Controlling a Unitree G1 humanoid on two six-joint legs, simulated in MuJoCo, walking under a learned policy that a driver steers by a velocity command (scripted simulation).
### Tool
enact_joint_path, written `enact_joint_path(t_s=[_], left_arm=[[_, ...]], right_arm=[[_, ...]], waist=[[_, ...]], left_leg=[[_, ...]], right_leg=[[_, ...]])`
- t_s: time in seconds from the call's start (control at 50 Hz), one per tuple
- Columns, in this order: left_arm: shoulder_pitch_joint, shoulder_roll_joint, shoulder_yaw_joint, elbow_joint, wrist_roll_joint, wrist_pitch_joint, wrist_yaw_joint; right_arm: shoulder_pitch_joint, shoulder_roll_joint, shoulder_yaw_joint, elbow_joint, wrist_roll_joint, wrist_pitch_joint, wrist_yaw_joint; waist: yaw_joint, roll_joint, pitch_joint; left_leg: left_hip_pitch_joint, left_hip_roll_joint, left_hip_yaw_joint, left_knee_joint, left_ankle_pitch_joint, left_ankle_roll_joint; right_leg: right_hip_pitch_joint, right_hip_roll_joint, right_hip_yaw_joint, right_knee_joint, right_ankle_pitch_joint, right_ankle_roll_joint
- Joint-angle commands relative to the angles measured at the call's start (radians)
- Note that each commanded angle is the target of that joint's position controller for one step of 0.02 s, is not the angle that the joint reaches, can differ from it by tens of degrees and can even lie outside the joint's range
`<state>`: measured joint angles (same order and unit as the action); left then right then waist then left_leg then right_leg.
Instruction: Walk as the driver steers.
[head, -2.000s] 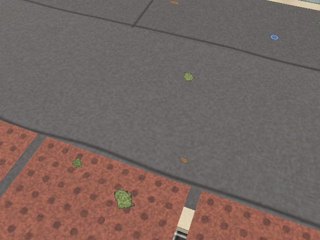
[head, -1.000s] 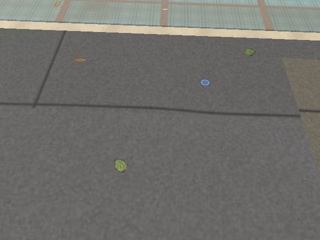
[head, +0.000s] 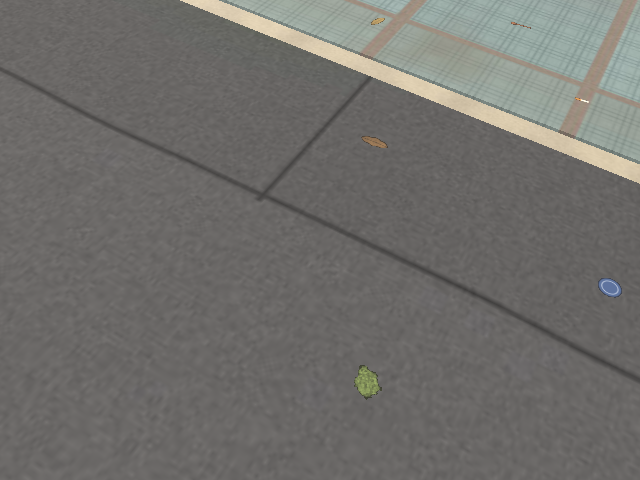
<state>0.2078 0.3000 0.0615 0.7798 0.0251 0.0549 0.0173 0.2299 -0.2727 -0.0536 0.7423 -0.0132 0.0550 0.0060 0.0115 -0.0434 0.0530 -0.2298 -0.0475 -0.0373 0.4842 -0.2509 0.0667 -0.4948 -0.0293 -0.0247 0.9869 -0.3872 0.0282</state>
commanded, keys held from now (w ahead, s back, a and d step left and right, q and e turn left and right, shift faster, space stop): q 0.70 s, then no key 0.30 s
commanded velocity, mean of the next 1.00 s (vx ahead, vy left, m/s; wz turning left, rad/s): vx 0.00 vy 0.00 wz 0.52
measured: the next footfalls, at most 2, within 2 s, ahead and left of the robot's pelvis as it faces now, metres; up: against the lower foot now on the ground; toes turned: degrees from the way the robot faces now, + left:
right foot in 0.38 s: +0.06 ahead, -0.11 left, +0.00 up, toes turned +18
left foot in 0.84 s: -0.04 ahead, +0.08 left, +0.00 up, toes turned +28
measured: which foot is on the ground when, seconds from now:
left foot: down 0.00-0.38, up 0.40-0.82, down 0.84-1.00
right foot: up 0.00-0.36, down 0.38-0.84, up 0.86-1.00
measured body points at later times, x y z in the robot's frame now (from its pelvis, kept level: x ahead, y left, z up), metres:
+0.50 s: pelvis -0.01 -0.03 +0.00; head +0.03 -0.05 +0.45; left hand +0.05 +0.27 -0.09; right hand +0.17 -0.28 -0.13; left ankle -0.04 +0.07 -0.68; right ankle +0.02 -0.12 -0.74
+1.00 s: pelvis -0.04 +0.00 +0.00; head -0.03 +0.04 +0.45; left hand -0.11 +0.28 -0.14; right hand +0.22 -0.15 -0.09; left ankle -0.08 +0.07 -0.74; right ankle +0.01 -0.13 -0.69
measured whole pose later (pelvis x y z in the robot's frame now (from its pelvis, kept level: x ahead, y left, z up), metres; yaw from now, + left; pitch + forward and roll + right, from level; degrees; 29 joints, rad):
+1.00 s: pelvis -0.04 +0.00 +0.00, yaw +30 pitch -1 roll -1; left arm 0.25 0.30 0.05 0.79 0.01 0.07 0.00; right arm 0.15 -0.24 -0.01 0.74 -0.01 0.03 0.00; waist 0.03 -0.05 0.07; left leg -0.17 -0.05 -0.02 0.42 -0.22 0.07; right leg -0.37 -0.03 -0.02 0.89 -0.43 0.01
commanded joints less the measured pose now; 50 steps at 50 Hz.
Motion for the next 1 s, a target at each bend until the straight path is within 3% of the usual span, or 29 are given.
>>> enact_joint_path(t_s=[0.02,0.08,0.22,0.32,0.36,0.38,0.4,0.42,0.44,0.46,0.48,0.5,0.54,0.64,0.72,0.78,0.82,0.84,0.86,0.88,0.9,0.92,0.96,1.0], left_arm=[[0.019,0.093,0.028,-0.052,0.004,-0.013,-0.008],[-0.018,0.073,0.021,-0.072,-0.003,-0.006,-0.004],[-0.071,0.072,0.01,-0.112,-0.012,-0.012,0.007],[-0.034,0.077,0.003,-0.126,-0.027,-0.028,0.016],[0.036,0.069,-0.001,-0.111,-0.026,-0.038,0.028],[0.061,0.101,0.007,-0.106,-0.016,-0.046,0.038],[0.038,0.179,0.017,-0.124,-0.003,-0.047,0.046],[-0.029,0.239,0.029,-0.148,0.001,-0.039,0.036],[-0.023,0.182,0.019,-0.148,0.0,-0.037,0.028],[-0.068,0.12,0.001,-0.155,-0.008,-0.039,0.021],[-0.104,0.097,-0.006,-0.165,-0.006,-0.039,0.019],[-0.114,0.096,-0.006,-0.168,-0.005,-0.04,0.025],[-0.077,0.095,-0.005,-0.162,-0.002,-0.043,0.026],[0.026,0.121,0.013,-0.124,-0.001,-0.047,0.024],[0.013,0.141,0.022,-0.114,0.003,-0.049,0.006],[0.017,0.161,0.027,-0.095,0.002,-0.044,-0.007],[-0.002,0.158,0.024,-0.085,-0.016,-0.034,-0.012],[0.039,0.127,0.017,-0.076,-0.016,-0.032,-0.015],[0.066,0.015,-0.015,-0.13,-0.006,-0.03,-0.026],[-0.01,0.067,-0.006,-0.118,-0.009,-0.007,-0.006],[-0.006,0.081,-0.001,-0.108,-0.021,0.005,-0.006],[0.005,0.085,0.002,-0.087,-0.025,0.006,-0.011],[0.051,0.103,0.01,-0.047,-0.007,0.005,-0.016],[0.074,0.087,0.006,-0.022,-0.006,0.006,-0.019]], right_arm=[[-0.029,-0.151,-0.039,-0.072,0.012,-0.021,-0.006],[0.024,-0.167,-0.047,-0.062,0.01,-0.026,-0.007],[0.062,-0.198,-0.061,-0.065,-0.005,-0.02,-0.006],[0.01,-0.205,-0.068,-0.073,-0.005,-0.014,0.004],[-0.04,-0.194,-0.066,-0.078,0.006,-0.011,0.003],[-0.045,-0.166,-0.059,-0.083,0.015,-0.014,0.0],[0.033,-0.083,-0.041,-0.083,0.014,-0.017,-0.003],[0.037,-0.144,-0.057,-0.083,-0.004,-0.015,-0.014],[0.023,-0.193,-0.071,-0.074,-0.024,-0.011,-0.012],[0.035,-0.188,-0.074,-0.053,-0.02,-0.007,-0.003],[0.057,-0.176,-0.073,-0.036,-0.013,0.0,0.007],[0.071,-0.169,-0.071,-0.028,-0.009,0.007,0.019],[0.053,-0.157,-0.064,-0.028,0.0,0.011,0.031],[-0.039,-0.126,-0.045,-0.06,0.002,0.023,0.04],[-0.068,-0.098,-0.027,-0.081,0.009,0.023,0.045],[-0.044,-0.097,-0.02,-0.08,0.015,0.015,0.035],[0.017,-0.089,-0.013,-0.055,0.0,-0.002,0.023],[0.025,-0.134,-0.019,-0.053,-0.02,-0.016,0.013],[-0.007,-0.257,-0.037,-0.088,-0.016,-0.028,0.007],[0.05,-0.225,-0.035,-0.064,-0.003,-0.035,0.002],[0.009,-0.175,-0.017,-0.055,-0.002,-0.036,0.0],[-0.057,-0.128,0.0,-0.056,-0.002,-0.035,-0.003],[-0.098,-0.111,0.01,-0.053,-0.001,-0.038,-0.018],[-0.075,-0.097,0.02,-0.036,0.001,-0.044,-0.02]], waist=[[0.005,0.149,-0.087],[-0.021,0.15,-0.081],[-0.052,0.16,-0.082],[-0.025,0.174,-0.102],[0.028,0.161,-0.099],[0.035,0.112,-0.101],[-0.015,-0.105,-0.121],[-0.017,-0.176,-0.06],[-0.023,-0.091,-0.045],[-0.047,-0.053,-0.025],[-0.061,-0.055,-0.018],[-0.065,-0.089,-0.031],[-0.038,-0.093,-0.045],[0.022,-0.103,-0.058],[0.024,-0.125,-0.07],[0.014,-0.149,-0.09],[-0.039,-0.103,-0.093],[-0.038,0.014,-0.112],[0.007,0.328,-0.121],[-0.076,0.22,-0.124],[-0.037,0.182,-0.078],[-0.011,0.171,-0.039],[0.008,0.208,-0.036],[0.005,0.168,-0.075]], left_leg=[[0.117,0.209,-0.243,-0.17,0.419,0.144],[0.171,0.212,-0.292,-0.163,0.383,0.157],[0.142,0.211,-0.419,-0.132,0.34,0.182],[0.072,0.177,-0.501,-0.101,0.404,0.142],[-0.004,0.124,-0.5,-0.069,0.32,0.079],[-0.091,0.07,-0.46,-0.017,0.165,0.022],[-0.204,-0.051,-0.284,0.192,-0.174,-0.039],[-0.311,-0.151,-0.11,0.364,-0.336,-0.06],[-0.279,-0.074,-0.116,0.519,-0.309,-0.067],[-0.266,-0.062,-0.113,0.587,-0.254,-0.071],[-0.261,-0.059,-0.098,0.643,-0.204,-0.08],[-0.276,-0.054,-0.078,0.688,-0.171,-0.092],[-0.301,-0.043,-0.045,0.688,-0.156,-0.117],[-0.326,-0.002,-0.008,0.531,-0.182,-0.134],[-0.175,0.021,0.047,0.342,-0.216,-0.106],[-0.067,-0.001,0.08,0.19,-0.203,-0.073],[0.084,-0.008,0.086,-0.098,0.018,-0.046],[0.204,0.076,-0.055,-0.212,0.097,-0.031],[0.284,0.394,-0.431,-0.219,0.446,0.067],[0.151,0.422,-0.378,-0.175,0.534,0.181],[0.123,0.365,-0.307,-0.182,0.496,0.188],[0.091,0.306,-0.242,-0.201,0.426,0.155],[0.115,0.231,-0.167,-0.197,0.484,0.117],[0.143,0.226,-0.143,-0.186,0.533,0.118]], right_leg=[[-0.085,0.011,0.047,0.103,0.043,0.007],[-0.119,0.012,0.06,0.035,0.036,0.019],[-0.032,0.049,0.079,-0.153,-0.026,0.004],[0.147,0.094,0.088,-0.327,-0.032,-0.027],[0.306,0.098,0.083,-0.555,0.087,-0.04],[0.414,0.022,0.14,-0.681,0.138,-0.055],[0.505,-0.234,0.379,-0.77,0.086,-0.111],[0.37,-0.366,0.535,-0.783,0.194,-0.226],[0.318,-0.357,0.477,-0.754,0.287,-0.267],[0.287,-0.293,0.372,-0.738,0.334,-0.25],[0.284,-0.229,0.273,-0.725,0.375,-0.223],[0.314,-0.197,0.216,-0.712,0.421,-0.213],[0.373,-0.179,0.152,-0.69,0.513,-0.217],[0.498,-0.234,0.128,-0.663,0.553,-0.247],[0.427,-0.246,0.069,-0.633,0.575,-0.24],[0.397,-0.249,0.064,-0.578,0.637,-0.232],[0.322,-0.218,0.02,-0.486,0.576,-0.17],[0.217,-0.176,-0.025,-0.381,0.412,-0.103],[0.0,-0.027,-0.126,-0.183,-0.132,-0.016],[0.055,-0.016,0.008,-0.09,-0.23,-0.017],[0.058,-0.019,0.035,-0.046,-0.187,-0.021],[0.063,-0.026,0.047,-0.054,-0.118,-0.023],[0.075,-0.013,0.028,-0.053,-0.031,-0.016],[0.106,-0.003,0.03,-0.059,-0.01,-0.005]])
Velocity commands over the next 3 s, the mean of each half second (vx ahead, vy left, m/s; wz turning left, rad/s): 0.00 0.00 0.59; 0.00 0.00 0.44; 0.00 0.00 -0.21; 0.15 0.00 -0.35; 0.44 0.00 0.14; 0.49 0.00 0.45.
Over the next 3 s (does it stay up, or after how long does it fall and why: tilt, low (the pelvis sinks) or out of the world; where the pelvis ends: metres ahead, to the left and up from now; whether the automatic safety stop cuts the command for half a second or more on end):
stays up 0.44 0.11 0.00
